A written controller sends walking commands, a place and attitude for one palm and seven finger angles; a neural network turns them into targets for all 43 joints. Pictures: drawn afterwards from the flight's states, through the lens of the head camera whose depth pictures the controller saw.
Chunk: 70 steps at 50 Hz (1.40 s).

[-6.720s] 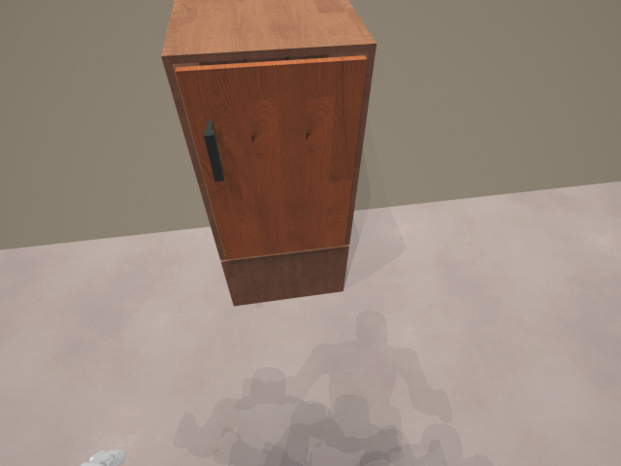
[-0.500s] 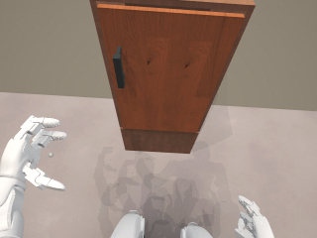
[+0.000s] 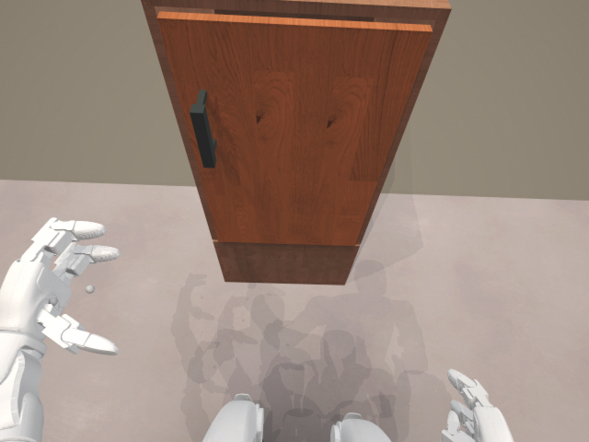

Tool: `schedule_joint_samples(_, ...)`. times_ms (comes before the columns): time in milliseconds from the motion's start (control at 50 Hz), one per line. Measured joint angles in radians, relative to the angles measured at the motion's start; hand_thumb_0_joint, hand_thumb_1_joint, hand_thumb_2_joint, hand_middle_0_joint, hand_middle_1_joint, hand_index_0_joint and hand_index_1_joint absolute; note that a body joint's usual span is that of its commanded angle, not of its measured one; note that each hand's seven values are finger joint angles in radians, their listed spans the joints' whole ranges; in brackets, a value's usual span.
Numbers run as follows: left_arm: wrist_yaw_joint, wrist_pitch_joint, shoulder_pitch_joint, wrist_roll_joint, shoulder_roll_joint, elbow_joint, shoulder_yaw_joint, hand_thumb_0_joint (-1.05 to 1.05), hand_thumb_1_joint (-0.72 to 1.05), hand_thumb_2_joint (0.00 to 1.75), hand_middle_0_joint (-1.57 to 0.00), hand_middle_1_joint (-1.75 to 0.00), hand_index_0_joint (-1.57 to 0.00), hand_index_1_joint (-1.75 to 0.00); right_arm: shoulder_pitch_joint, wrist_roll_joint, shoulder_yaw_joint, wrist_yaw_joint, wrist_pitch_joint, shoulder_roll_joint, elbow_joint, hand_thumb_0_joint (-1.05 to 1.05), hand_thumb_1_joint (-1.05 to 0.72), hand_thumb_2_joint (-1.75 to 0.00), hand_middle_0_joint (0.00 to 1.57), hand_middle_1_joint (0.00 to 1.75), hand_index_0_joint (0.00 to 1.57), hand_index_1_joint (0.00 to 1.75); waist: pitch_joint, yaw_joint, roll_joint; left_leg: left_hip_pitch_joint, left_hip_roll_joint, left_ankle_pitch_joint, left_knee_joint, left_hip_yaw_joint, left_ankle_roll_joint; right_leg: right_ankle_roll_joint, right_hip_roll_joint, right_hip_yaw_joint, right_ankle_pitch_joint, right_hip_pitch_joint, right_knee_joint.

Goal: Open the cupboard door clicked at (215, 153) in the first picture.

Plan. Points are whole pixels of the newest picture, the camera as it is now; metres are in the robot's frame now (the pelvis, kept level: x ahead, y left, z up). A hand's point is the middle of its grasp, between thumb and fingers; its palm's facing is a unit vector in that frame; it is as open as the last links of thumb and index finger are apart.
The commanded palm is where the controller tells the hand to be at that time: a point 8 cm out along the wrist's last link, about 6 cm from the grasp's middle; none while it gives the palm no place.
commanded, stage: raise the hand with hooked fingers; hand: left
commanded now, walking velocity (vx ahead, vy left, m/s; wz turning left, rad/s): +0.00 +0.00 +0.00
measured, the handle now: (206, 130) +0.58 +0.19 +0.04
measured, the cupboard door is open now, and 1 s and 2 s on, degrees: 0 0 0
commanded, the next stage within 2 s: move the hooked fingers beside the handle in 0.02 s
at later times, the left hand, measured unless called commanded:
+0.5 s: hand (111, 251) +0.34 +0.26 +0.05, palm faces +0.02 -1.00 -0.03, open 14.0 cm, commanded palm +0.32 +0.31 +0.05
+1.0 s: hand (133, 205) +0.41 +0.26 +0.05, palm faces +0.02 -1.00 -0.02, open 14.0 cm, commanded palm +0.40 +0.31 +0.04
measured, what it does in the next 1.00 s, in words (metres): stands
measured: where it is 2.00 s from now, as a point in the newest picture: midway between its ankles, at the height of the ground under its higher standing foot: outside the picture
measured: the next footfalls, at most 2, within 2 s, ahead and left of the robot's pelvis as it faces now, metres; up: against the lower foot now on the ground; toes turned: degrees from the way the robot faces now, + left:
none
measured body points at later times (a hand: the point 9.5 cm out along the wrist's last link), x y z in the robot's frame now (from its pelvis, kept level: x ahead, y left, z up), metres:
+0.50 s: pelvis +0.00 +0.00 +0.00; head +0.08 +0.01 +0.44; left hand +0.33 +0.32 +0.05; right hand +0.14 -0.26 -0.09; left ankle +0.04 +0.10 -0.66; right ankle +0.01 -0.11 -0.66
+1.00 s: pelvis +0.00 +0.00 -0.01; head +0.10 +0.02 +0.43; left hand +0.41 +0.31 +0.05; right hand +0.08 -0.27 -0.12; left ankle +0.04 +0.10 -0.66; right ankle +0.01 -0.11 -0.66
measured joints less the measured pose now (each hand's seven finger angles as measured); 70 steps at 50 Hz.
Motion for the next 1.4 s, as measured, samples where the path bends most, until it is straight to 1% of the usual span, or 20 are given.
schedule_joint_samples(200,-0.009,-0.001,-0.021,0.001,-0.004,0.019,-0.006,-0.01,-0.50,0.30,-0.30,-1.20,-0.30,-1.20,-0.014,0.001,0.005,-0.005,-0.004,0.001,0.000,0.01,-0.90,-0.89,0.20,0.30,0.21,0.30,-0.005,0.009,0.004,-0.006,-0.001,-0.004,0.009,-0.005,-0.003,-0.003,0.000,-0.005,-0.006,-0.004,0.010)
schedule_joint_samples(260,-0.005,-0.003,-0.064,0.009,-0.003,0.050,-0.011,-0.01,-0.51,0.30,-0.30,-1.20,-0.30,-1.20,-0.015,0.001,0.007,-0.010,-0.006,-0.003,0.006,0.01,-0.90,-0.89,0.20,0.30,0.21,0.30,-0.006,0.012,0.003,-0.016,-0.002,-0.005,0.017,-0.008,-0.003,-0.003,-0.002,-0.008,-0.009,-0.013,0.019)
schedule_joint_samples(340,0.003,0.006,-0.136,0.028,0.002,0.097,-0.019,-0.01,-0.51,0.30,-0.30,-1.20,-0.30,-1.20,-0.022,0.001,0.008,-0.015,-0.002,-0.006,0.018,0.01,-0.90,-0.89,0.20,0.30,0.21,0.30,-0.002,0.009,0.000,-0.031,-0.003,-0.005,0.027,-0.010,-0.003,-0.004,-0.003,-0.009,-0.011,-0.027,0.029)
schedule_joint_samples(480,0.015,0.019,-0.215,0.050,0.027,0.158,-0.004,-0.01,-0.50,0.30,-0.30,-1.20,-0.30,-1.20,-0.010,0.000,0.007,-0.010,0.022,-0.001,0.018,0.01,-0.90,-0.89,0.20,0.30,0.21,0.30,-0.002,-0.014,-0.005,-0.039,0.003,-0.003,0.023,0.000,-0.003,-0.003,0.003,0.001,-0.004,-0.042,0.027)
schedule_joint_samples(580,0.030,0.015,-0.276,0.065,0.040,0.225,0.001,-0.01,-0.50,0.30,-0.30,-1.20,-0.30,-1.20,0.014,-0.001,0.005,-0.005,0.038,-0.005,0.024,0.01,-0.91,-0.89,0.20,0.30,0.21,0.30,-0.005,-0.022,-0.005,-0.051,0.004,-0.003,0.023,0.003,-0.001,-0.001,0.003,0.005,-0.003,-0.055,0.027)
schedule_joint_samples(700,0.051,0.000,-0.336,0.089,0.032,0.263,-0.018,-0.01,-0.50,0.30,-0.30,-1.20,-0.29,-1.20,0.033,-0.003,-0.004,0.000,0.059,-0.008,0.045,0.01,-0.91,-0.89,0.20,0.30,0.21,0.30,-0.005,-0.030,-0.002,-0.063,0.003,-0.003,0.023,0.009,0.002,0.002,0.002,0.010,-0.002,-0.069,0.028)
schedule_joint_samples(780,0.065,-0.005,-0.381,0.108,0.036,0.317,-0.004,-0.01,-0.50,0.30,-0.30,-1.20,-0.30,-1.20,0.037,-0.006,-0.002,0.004,0.079,-0.006,0.051,0.01,-0.91,-0.89,0.20,0.30,0.21,0.30,-0.006,-0.040,-0.005,-0.069,0.005,-0.003,0.023,0.015,0.004,0.004,0.003,0.017,0.000,-0.079,0.031)
schedule_joint_samples(880,0.074,-0.021,-0.450,0.127,0.068,0.399,0.021,-0.01,-0.50,0.30,-0.30,-1.20,-0.30,-1.20,0.042,-0.009,0.000,0.006,0.095,-0.002,0.053,0.01,-0.91,-0.89,0.20,0.30,0.21,0.30,-0.005,-0.052,-0.008,-0.087,0.009,-0.007,0.035,0.015,0.004,0.003,0.007,0.017,-0.002,-0.097,0.040)
schedule_joint_samples(960,0.065,-0.037,-0.499,0.131,0.085,0.443,0.024,-0.01,-0.50,0.30,-0.30,-1.20,-0.30,-1.20,0.048,-0.010,-0.001,0.009,0.108,-0.003,0.061,0.01,-0.91,-0.89,0.20,0.30,0.21,0.30,-0.007,-0.056,-0.008,-0.102,0.012,-0.010,0.044,0.013,0.004,0.003,0.009,0.016,-0.003,-0.110,0.045)
schedule_joint_samples(1020,0.057,-0.037,-0.539,0.138,0.099,0.490,0.028,-0.01,-0.50,0.30,-0.30,-1.20,-0.30,-1.20,0.050,-0.010,0.000,0.011,0.120,-0.004,0.065,0.01,-0.91,-0.89,0.20,0.30,0.21,0.30,-0.009,-0.060,-0.009,-0.114,0.012,-0.011,0.050,0.013,0.005,0.004,0.010,0.016,-0.003,-0.121,0.050)
schedule_joint_samples(1140,0.061,-0.047,-0.627,0.163,0.130,0.584,0.036,-0.01,-0.50,0.30,-0.30,-1.20,-0.30,-1.20,0.053,-0.013,0.002,0.011,0.138,-0.009,0.069,0.01,-0.91,-0.89,0.20,0.30,0.21,0.30,-0.007,-0.072,-0.010,-0.149,0.014,-0.015,0.071,0.009,0.007,0.005,0.012,0.012,-0.006,-0.153,0.066)
schedule_joint_samples(1280,0.079,-0.054,-0.735,0.196,0.172,0.654,0.040,-0.01,-0.51,0.30,-0.30,-1.20,-0.29,-1.20,0.054,-0.023,0.007,0.013,0.158,-0.012,0.077,0.01,-0.91,-0.89,0.20,0.30,0.21,0.30,-0.002,-0.095,-0.008,-0.203,0.016,-0.020,0.100,0.003,0.009,0.006,0.013,0.007,-0.008,-0.202,0.088)
schedule_joint_samples(1400,0.097,-0.035,-0.797,0.219,0.195,0.695,0.046,-0.01,-0.50,0.30,-0.30,-1.20,-0.30,-1.20,0.068,-0.029,0.013,0.018,0.181,-0.012,0.077,0.01,-0.91,-0.89,0.20,0.30,0.21,0.30,0.000,-0.116,-0.002,-0.229,0.019,-0.022,0.106,0.005,0.012,0.010,0.016,0.010,-0.007,-0.228,0.091)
